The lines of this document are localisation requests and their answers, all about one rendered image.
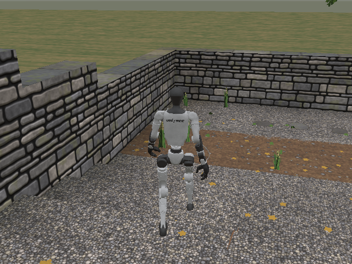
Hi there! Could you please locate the left robot shin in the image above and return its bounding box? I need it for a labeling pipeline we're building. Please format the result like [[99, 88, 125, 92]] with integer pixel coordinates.
[[159, 188, 167, 229]]

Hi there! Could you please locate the robot left foot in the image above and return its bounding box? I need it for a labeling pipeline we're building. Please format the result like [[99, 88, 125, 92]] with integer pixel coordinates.
[[159, 222, 168, 237]]

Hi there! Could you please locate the left robot forearm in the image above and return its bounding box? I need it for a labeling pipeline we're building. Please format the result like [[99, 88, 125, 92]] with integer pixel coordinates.
[[148, 131, 156, 149]]

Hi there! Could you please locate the right robot forearm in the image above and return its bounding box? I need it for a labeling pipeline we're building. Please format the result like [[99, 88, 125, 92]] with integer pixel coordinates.
[[195, 135, 207, 165]]

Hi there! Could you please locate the robot right upper arm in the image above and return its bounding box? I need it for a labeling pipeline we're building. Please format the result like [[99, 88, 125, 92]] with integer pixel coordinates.
[[188, 111, 200, 143]]

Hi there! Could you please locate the left robot hand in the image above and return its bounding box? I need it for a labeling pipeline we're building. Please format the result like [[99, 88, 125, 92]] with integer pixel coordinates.
[[148, 146, 161, 157]]

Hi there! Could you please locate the right robot hand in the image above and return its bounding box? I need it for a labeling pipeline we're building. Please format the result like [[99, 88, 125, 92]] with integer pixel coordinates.
[[196, 163, 209, 180]]

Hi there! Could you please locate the robot left upper arm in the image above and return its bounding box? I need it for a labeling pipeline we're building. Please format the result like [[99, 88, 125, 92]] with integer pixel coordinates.
[[151, 111, 165, 139]]

